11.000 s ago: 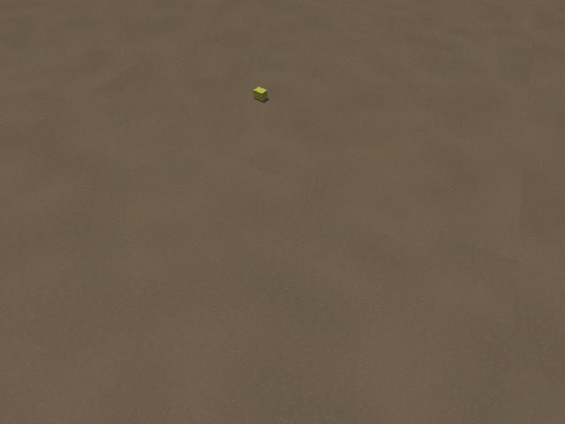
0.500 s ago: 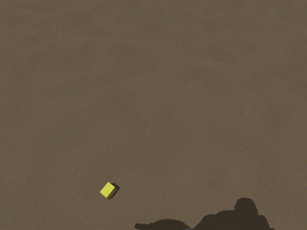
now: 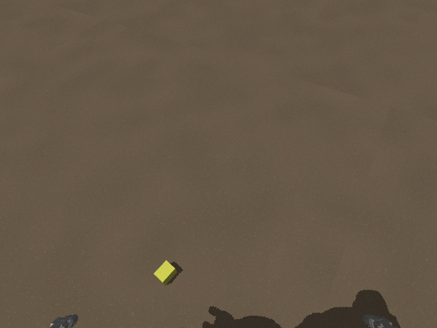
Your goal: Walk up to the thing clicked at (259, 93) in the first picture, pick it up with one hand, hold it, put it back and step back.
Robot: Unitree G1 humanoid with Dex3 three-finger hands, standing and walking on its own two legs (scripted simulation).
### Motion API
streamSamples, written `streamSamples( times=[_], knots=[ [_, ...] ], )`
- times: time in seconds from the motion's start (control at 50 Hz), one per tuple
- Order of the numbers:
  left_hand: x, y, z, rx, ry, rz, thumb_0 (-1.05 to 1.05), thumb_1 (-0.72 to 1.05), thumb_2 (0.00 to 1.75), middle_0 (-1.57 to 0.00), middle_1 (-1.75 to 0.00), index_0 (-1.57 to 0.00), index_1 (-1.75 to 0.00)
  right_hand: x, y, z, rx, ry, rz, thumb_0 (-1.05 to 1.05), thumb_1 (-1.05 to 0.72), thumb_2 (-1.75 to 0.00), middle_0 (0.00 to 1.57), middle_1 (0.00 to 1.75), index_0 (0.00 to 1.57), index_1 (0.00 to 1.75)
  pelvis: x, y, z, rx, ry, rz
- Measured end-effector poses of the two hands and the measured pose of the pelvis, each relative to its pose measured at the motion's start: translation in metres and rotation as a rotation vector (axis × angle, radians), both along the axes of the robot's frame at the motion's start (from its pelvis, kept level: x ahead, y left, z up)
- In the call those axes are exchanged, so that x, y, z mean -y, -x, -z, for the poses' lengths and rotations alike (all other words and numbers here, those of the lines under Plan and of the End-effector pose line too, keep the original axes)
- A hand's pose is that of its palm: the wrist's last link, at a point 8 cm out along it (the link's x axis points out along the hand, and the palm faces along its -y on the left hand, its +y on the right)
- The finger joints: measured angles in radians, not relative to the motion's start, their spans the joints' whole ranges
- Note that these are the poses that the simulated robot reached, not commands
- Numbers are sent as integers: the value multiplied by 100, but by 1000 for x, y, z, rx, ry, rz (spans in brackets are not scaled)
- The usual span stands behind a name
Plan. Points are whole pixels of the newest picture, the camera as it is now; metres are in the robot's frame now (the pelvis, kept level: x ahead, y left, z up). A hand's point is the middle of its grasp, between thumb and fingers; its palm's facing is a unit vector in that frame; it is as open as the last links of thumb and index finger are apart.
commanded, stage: walk up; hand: left
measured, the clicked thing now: (165, 272) +0.42 +0.27 -0.73
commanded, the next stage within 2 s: stand in 1.26 s
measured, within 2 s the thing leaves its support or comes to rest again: neither
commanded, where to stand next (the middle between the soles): +0.03 +0.03 m, yaw -1 degrees
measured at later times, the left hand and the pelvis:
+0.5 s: hand out of the picture +0.06 +0.28 -0.14, palm faces +0.00 -0.94 -0.34, open 7.4 cm; pelvis -0.01 +0.02 +0.02, yaw +0 degrees
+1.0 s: hand out of the picture +0.06 +0.28 -0.13, palm faces +0.00 -0.94 -0.35, open 7.3 cm; pelvis -0.01 +0.02 +0.02, yaw +0 degrees
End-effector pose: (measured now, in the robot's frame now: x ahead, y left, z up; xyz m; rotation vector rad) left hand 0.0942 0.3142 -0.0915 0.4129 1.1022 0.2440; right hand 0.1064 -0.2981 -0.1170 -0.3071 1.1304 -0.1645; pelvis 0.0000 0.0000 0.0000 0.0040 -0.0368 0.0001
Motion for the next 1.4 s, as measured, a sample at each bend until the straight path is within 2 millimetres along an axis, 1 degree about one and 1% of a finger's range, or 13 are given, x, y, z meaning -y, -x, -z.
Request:
streamSamples(
  times=[0.06, 0.1, 0.14, 0.2, 0.26, 0.32, 0.46, 0.62, 0.76, 0.92, 1.04, 1.14, 1.4],
  knots=[
    [-8, 5, -6, 1, -20, 0, 1, 90, 90, -21, -30, -21, -30, -4, -13, -2, 22, -2, -14, 1, -90, -90, 20, 30, 21, 30, -6, 1, -2, 0, -8, -5],
    [-14, 9, -6, -5, -23, -2, 1, 90, 90, -21, -30, -21, -30, -8, -18, -3, 34, 2, -25, 1, -90, -90, 20, 30, 20, 30, -11, 1, -1, -1, -10, -10],
    [-23, 12, -1, -13, -17, -13, 1, 90, 90, -21, -30, -21, -30, -12, -19, -3, 40, 14, -36, 1, -90, -90, 20, 30, 20, 30, -17, 2, 2, 1, -11, -19],
    [-29, 18, 6, -32, 5, -45, 1, 90, 90, -20, -30, -21, -30, -20, -13, -5, 28, 20, -39, 1, -90, -90, 20, 30, 20, 30, -22, 4, 2, 12, -22, -11],
    [-29, 24, 12, -51, 29, -57, 1, 90, 90, -20, -30, -21, -30, -26, -7, -8, 9, 17, -38, 1, -90, -90, 20, 30, 20, 30, -23, 3, 0, 15, -5, -9],
    [-24, 31, 15, -76, 57, -54, 1, 91, 90, -20, -30, -21, -30, -30, -2, -11, -3, 12, -26, 1, -90, -90, 20, 30, 21, 30, -23, 3, -4, 18, 5, -8],
    [-12, 39, 15, -110, 102, -60, 1, 91, 90, -20, -30, -21, -30, -34, 7, -17, -26, 1, -15, 1, -90, -90, 20, 30, 21, 30, -25, 6, -13, 19, 8, -7],
    [-8, 37, 8, -100, 110, -62, 1, 90, 90, -20, -30, -21, -30, -30, 16, -21, -30, 0, 11, 1, -90, -90, 20, 30, 21, 30, -24, 10, -19, 24, 8, -3],
    [-9, 34, 3, -91, 100, -58, 1, 91, 90, -20, -30, -21, -30, -26, 30, -21, -46, 1, 30, 1, -90, -90, 20, 30, 20, 30, -22, 14, -21, 21, 9, 0],
    [-9, 36, 3, -109, 96, -59, 1, 91, 90, -20, -30, -21, -30, -23, 49, -17, -95, -1, 48, 1, -90, -90, 20, 30, 20, 30, -21, 14, -22, 12, 9, -1],
    [-7, 37, 4, -126, 99, -63, 1, 91, 90, -20, -30, -21, -30, -22, 57, -14, -124, -2, 54, 1, -90, -90, 20, 30, 20, 30, -20, 11, -22, 5, 8, -2],
    [-4, 35, 5, -128, 101, -64, 1, 91, 90, -20, -30, -21, -30, -22, 55, -13, -129, -2, 56, 1, -90, -90, 20, 30, 20, 30, -20, 8, -22, 3, 8, -3],
    [0, 20, 5, -109, 104, -43, 1, 91, 90, -20, -30, -21, -30, -19, 35, -18, -87, 9, 37, 1, -90, -90, 20, 30, 20, 30, -17, 3, -22, -1, 4, 1]
  ],
)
